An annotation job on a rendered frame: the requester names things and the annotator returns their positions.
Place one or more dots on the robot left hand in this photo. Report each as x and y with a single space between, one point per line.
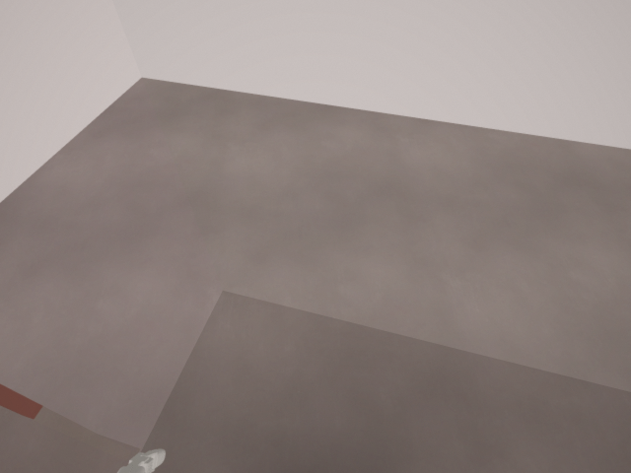
144 462

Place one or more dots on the table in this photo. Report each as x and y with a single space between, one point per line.
18 403

